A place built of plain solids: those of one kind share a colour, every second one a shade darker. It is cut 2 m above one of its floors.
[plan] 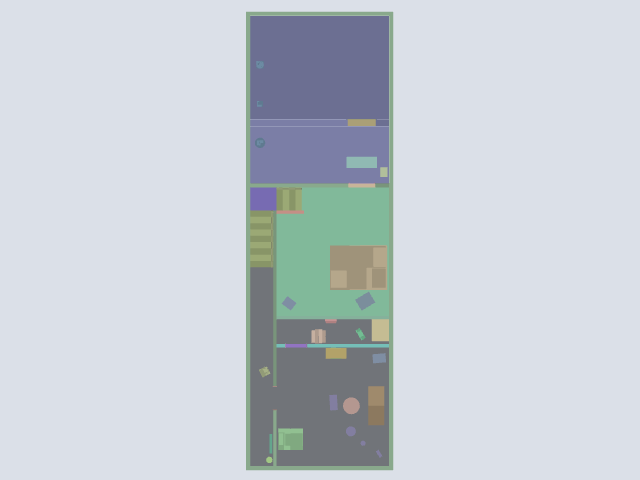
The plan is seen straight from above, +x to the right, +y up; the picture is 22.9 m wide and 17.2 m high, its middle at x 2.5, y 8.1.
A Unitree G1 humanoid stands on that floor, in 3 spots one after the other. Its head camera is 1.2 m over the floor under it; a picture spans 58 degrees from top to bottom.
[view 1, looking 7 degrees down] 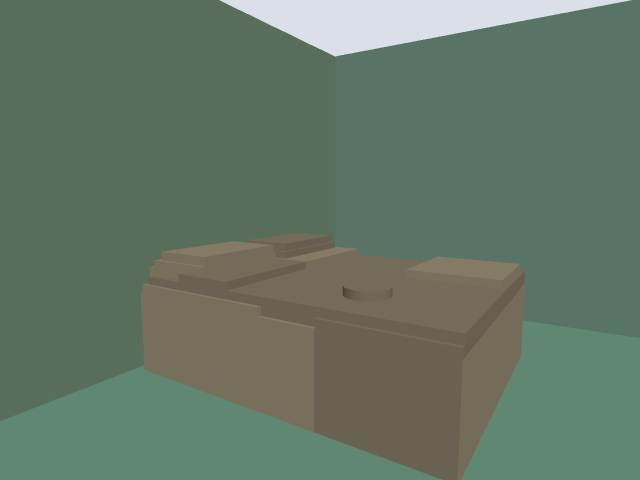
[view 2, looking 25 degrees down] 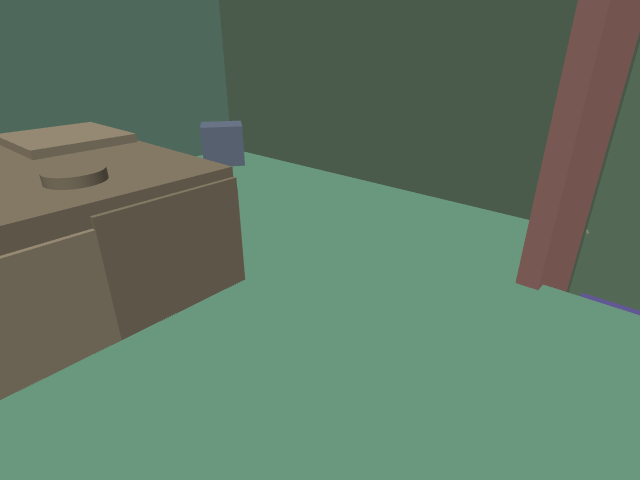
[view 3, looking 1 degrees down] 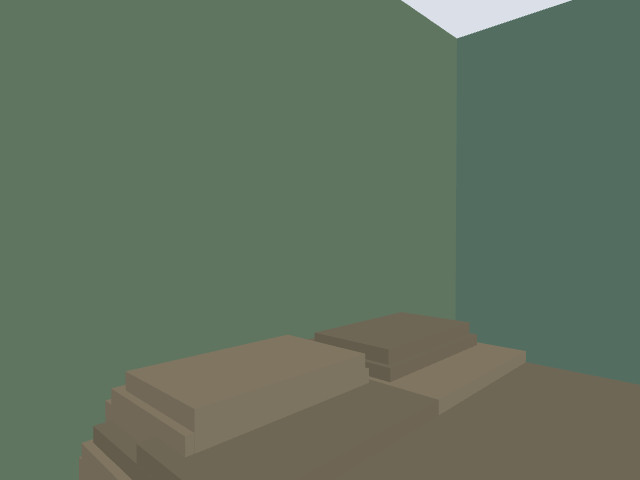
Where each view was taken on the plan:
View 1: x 2.45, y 9.57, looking -57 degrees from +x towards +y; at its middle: bedstead_upper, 3.59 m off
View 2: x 4.15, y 9.57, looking -139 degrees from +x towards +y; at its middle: upper_floor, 2.84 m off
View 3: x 3.50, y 8.33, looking -46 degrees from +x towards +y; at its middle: wall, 2.13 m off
